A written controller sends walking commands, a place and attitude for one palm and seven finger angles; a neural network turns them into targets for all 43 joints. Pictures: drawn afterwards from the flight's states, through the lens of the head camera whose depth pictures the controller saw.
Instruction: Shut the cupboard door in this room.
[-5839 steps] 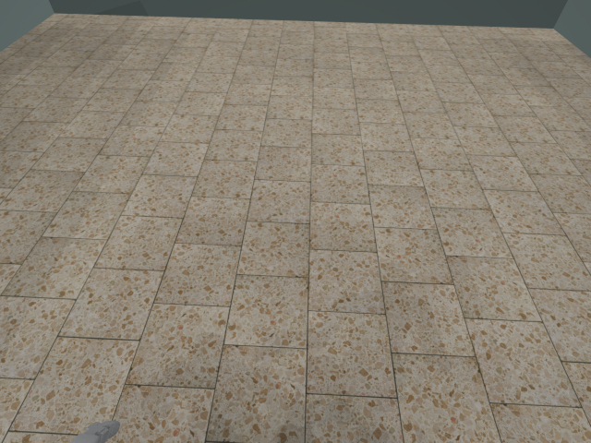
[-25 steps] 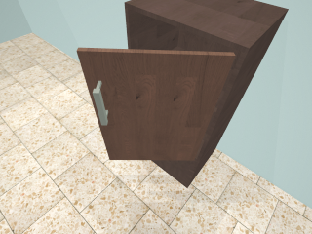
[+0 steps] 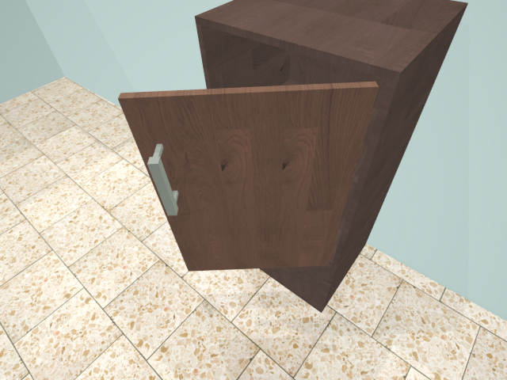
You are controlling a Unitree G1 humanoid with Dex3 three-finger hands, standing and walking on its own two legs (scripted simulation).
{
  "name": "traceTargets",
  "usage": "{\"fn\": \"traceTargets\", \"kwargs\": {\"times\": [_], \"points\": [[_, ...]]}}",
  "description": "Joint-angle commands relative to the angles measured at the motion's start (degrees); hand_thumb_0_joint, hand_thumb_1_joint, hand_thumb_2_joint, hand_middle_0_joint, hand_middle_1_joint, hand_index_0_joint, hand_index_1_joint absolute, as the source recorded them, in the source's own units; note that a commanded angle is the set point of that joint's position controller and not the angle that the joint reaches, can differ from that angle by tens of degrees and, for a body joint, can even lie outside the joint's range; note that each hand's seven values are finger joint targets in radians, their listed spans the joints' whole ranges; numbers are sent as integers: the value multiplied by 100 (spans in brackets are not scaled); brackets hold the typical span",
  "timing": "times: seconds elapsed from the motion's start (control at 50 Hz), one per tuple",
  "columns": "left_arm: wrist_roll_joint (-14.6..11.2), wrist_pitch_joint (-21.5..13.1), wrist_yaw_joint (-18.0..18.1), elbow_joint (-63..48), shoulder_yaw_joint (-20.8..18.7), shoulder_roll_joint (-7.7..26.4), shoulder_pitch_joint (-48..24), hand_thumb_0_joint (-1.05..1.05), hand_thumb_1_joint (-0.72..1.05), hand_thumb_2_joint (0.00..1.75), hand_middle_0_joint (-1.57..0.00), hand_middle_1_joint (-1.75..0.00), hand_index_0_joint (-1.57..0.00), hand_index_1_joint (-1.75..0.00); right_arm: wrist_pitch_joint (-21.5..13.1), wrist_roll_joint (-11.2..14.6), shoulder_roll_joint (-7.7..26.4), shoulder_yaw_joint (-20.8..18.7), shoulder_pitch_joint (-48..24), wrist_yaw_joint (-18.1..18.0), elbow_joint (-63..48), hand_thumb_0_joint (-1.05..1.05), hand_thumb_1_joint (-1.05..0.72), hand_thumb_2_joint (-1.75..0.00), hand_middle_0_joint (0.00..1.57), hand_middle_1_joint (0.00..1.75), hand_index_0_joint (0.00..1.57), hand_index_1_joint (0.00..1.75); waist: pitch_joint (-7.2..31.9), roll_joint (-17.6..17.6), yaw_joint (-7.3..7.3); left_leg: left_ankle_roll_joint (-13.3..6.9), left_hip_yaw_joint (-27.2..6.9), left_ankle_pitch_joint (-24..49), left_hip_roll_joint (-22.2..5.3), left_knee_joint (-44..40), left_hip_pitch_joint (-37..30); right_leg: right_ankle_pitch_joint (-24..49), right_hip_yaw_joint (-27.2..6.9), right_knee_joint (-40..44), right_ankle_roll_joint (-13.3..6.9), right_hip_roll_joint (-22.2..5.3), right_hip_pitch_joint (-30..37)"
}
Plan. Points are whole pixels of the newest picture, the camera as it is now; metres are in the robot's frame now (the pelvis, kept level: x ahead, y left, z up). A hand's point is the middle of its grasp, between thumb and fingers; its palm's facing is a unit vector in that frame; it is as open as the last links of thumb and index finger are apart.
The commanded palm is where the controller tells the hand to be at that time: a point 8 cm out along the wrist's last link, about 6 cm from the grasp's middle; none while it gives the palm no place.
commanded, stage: look again from close up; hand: left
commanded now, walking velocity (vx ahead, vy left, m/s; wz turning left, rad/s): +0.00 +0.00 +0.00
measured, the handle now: (166, 181) +0.46 +0.20 +0.05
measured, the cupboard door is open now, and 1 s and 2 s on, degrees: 40 40 40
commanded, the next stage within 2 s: raise the hand and make a fist in 0.16 s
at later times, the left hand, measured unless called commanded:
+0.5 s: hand (157, 312) +0.22 +0.17 +0.01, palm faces +0.23 -0.97 -0.06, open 7.0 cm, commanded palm +0.11 +0.21 -0.05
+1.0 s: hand (164, 358) +0.16 +0.15 -0.02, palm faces -0.07 -1.00 -0.01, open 4.6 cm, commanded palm +0.12 +0.22 -0.01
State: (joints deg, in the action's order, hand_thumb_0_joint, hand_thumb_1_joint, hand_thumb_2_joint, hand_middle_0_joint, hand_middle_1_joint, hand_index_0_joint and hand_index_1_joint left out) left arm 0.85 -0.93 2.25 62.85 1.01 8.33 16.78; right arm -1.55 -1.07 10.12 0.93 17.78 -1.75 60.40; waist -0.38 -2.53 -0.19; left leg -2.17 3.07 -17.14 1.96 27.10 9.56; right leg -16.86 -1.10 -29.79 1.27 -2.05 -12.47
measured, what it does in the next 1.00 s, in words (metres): lowers itself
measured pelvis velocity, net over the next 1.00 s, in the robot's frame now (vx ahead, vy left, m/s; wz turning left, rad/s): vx -0.06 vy -0.02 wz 0.05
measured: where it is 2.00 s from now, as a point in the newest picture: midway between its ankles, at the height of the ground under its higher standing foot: outside the picture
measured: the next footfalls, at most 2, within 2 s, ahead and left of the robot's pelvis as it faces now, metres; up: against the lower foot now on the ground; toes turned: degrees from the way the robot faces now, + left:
none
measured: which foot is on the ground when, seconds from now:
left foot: down 0.00-1.00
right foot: down 0.00-1.00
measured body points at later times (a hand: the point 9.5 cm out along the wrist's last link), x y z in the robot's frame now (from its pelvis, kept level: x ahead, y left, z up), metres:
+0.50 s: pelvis -0.01 -0.03 -0.02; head +0.00 -0.04 +0.43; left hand +0.20 +0.22 +0.02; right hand +0.15 -0.29 -0.12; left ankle -0.03 +0.09 -0.74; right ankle -0.01 -0.13 -0.74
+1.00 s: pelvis -0.06 -0.02 -0.08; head -0.01 -0.02 +0.37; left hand +0.16 +0.20 -0.02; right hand +0.13 -0.21 -0.16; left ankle -0.03 +0.09 -0.74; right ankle -0.01 -0.13 -0.74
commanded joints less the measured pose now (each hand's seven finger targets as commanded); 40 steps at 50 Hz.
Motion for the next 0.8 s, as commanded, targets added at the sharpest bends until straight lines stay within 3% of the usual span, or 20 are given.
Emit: {"fn": "traceTargets", "kwargs": {"times": [0.0, 0.22, 0.24, 0.26, 0.28, 0.3, 0.32, 0.34, 0.36, 0.38, 0.42, 0.46, 0.48, 0.52, 0.56, 0.6, 0.64, 0.68, 0.74, 0.78], "points": [[-13, -52, 5, -188, -119, 605, 238, 0, 90, 90, -20, -30, -20, -30, -131, 32, 472, -99, 285, -5, -176, 0, -90, -90, 20, 30, 20, 30, -430, 362, 35, -61, -684, 1253, -700, -683, 272, 885, -332, 408, -363, -265, -23], [-24, -69, 12, -196, -157, 759, 85, 0, 90, 90, -20, -30, -20, -30, -89, 36, 490, -126, 108, -24, 44, 0, -90, -90, 20, 30, 20, 30, -194, 412, 31, 29, -510, 1576, -700, -548, -58, 1709, -397, 463, -387, -349, 193], [19, -166, 233, 24, -220, 834, 751, 0, 90, 90, -20, -30, -20, -30, -77, 121, 656, -200, -438, 28, -311, 0, -90, -90, 20, 30, 20, 30, -15, 1478, 296, 186, -326, 1589, -854, 733, 367, 4227, -672, 555, -178, -718, 466], [-631, -1855, 302, -9205, -2782, 4534, -4663, 0, 90, 90, -20, -30, -20, -30, -1186, 52, 1882, -517, 204, -663, -1760, 0, -90, -90, 20, 30, 20, 30, 2177, 386, -575, 10, -103, 2843, -589, 1123, -1572, 3482, -320, -467, -216, -184, 306], [-686, -1228, 278, -6868, -340, 1215, -358, 0, 90, 90, -22, -32, -22, -32, -1579, 328, 987, -101, -461, -651, -1831, 0, -90, -90, 20, 30, 20, 30, 2605, -1493, -188, -12, -170, 3207, -232, 459, -1208, 2198, 175, -1059, -225, 261, -92], [-994, -977, 508, -7010, -767, 1281, -359, 0, 90, 90, -24, -34, -24, -34, -1718, 228, 1049, -125, -522, -543, -1680, 0, -90, -90, 20, 30, 20, 30, 2572, -1688, 180, 197, -216, 3905, -433, 292, -1231, 1227, 402, -391, -271, 191, -76], [-984, -434, 428, -5795, 68, -277, 916, 0, 90, 90, -25, -36, -25, -36, -1795, 320, 707, -167, -602, -365, -1634, 0, -90, -90, 20, 30, 20, 30, 1359, -770, -103, 232, -392, 3403, -462, 174, -442, 1089, 515, -276, -187, 125, -464], [-999, -661, 456, -6556, -331, 385, -347, 0, 90, 90, -27, -38, -27, -38, -1859, 359, 1091, -384, -514, -281, -1876, 0, -90, -90, 20, 30, 20, 30, 561, -450, -250, 240, -474, 2358, -374, 410, 231, 1381, 395, -224, -195, 79, -705], [-937, -897, 355, -6278, -845, 649, 127, 0, 90, 90, -29, -40, -29, -40, -1880, 246, 1031, -473, -587, -269, -2105, 0, -90, -90, 20, 30, 20, 30, 342, -19, -162, 193, -436, 1964, -257, 610, 727, 1355, 522, -289, -202, 66, -973], [-979, -1195, 193, -5763, -998, 632, 544, 0, 90, 90, -31, -42, -31, -42, -1879, 190, 1037, -494, -682, -231, -2195, 0, -90, -90, 20, 30, 20, 30, -142, 818, -108, 189, -427, 1434, -176, 818, 1310, 1123, 570, -394, -161, 92, -1364], [-1177, -1885, -366, -4781, -1071, 200, 1772, 0, 90, 90, -35, -46, -35, -46, -1868, 144, 911, -529, -807, -98, -2529, 0, -90, -90, 20, 30, 20, 30, -243, 1835, 215, 252, -387, 842, -54, 1256, 2183, 829, 489, -794, -121, 73, -1686], [-1489, -2796, -1128, -4708, -1236, 85, 2398, 0, 90, 90, -38, -50, -38, -50, -1828, 83, 899, -619, -863, 38, -2766, 0, -90, -90, 20, 30, 20, 30, 254, 2249, 446, 340, -304, 529, 43, 1818, 2860, 1115, 277, -1356, -79, 5, -1714], [-1621, -3201, -1553, -4786, -1293, 192, 2354, 0, 90, 90, -40, -52, -40, -52, -1814, 81, 941, -645, -901, 86, -2899, 0, -90, -90, 20, 30, 20, 30, 538, 2117, 452, 367, -258, 435, 90, 2104, 3091, 1301, 99, -1602, -81, -51, -1680], [-1743, -3570, -2235, -4785, -1618, 639, 2218, 0, 90, 90, -44, -56, -44, -56, -1748, 145, 1027, -691, -947, 168, -3241, 0, -90, -90, 20, 30, 20, 30, 1055, 1332, 501, 360, -155, 406, 166, 2532, 3347, 1539, -228, -1965, -152, -176, -1581], [-1798, -3412, -2443, -5686, -1693, 956, 1629, 0, 90, 90, -47, -60, -47, -60, -1693, 173, 1061, -666, -1139, 127, -3692, 0, -90, -90, 20, 30, 20, 30, 1575, 451, 542, 256, -3, 275, 220, 2774, 3413, 899, -399, -2067, -182, -168, -1712], [-1882, -3283, -2312, -6696, -1776, 1218, 726, 0, 90, 90, -51, -64, -51, -64, -1677, 176, 1042, -631, -1129, 39, -3905, 0, -90, -90, 20, 30, 20, 30, 1817, -230, 405, 184, -41, 123, 162, 2978, 3375, 112, -478, -2095, -227, -77, -2112], [-1898, -3420, -2032, -7645, -1620, 1138, 57, 0, 90, 90, -55, -68, -55, -68, -1700, 149, 984, -582, -936, 0, -3983, 0, -90, -90, 20, 30, 20, 30, 1974, -449, 162, 115, -202, -40, 36, 3159, 3281, -476, -416, -2124, -237, 23, -2544], [-1831, -3710, -1768, -8622, -1455, 1172, -471, 0, 90, 90, -58, -72, -58, -72, -1719, 102, 1023, -553, -808, -79, -3909, 0, -90, -90, 20, 30, 20, 30, 2260, -448, -41, 46, -371, 73, -75, 3325, 3033, -270, -220, -2364, -280, 157, -2841], [-1718, -3817, -1737, -8803, -792, 807, -486, 0, 90, 90, -64, -78, -64, -78, -1731, 121, 1094, -483, -702, -184, -3769, 0, -90, -90, 20, 30, 20, 30, 1923, -202, -306, 7, -530, -202, -189, 3413, 3155, -529, -16, -2522, -314, 299, -3316], [-1658, -3538, -1855, -8535, -549, 814, -462, 0, 90, 90, -68, -82, -68, -82, -1708, 167, 1153, -410, -678, -236, -3787, 0, -90, -90, 20, 30, 20, 30, 1659, -217, -384, 7, -597, -581, -205, 3328, 3352, -943, 78, -2440, -300, 328, -3401]]}}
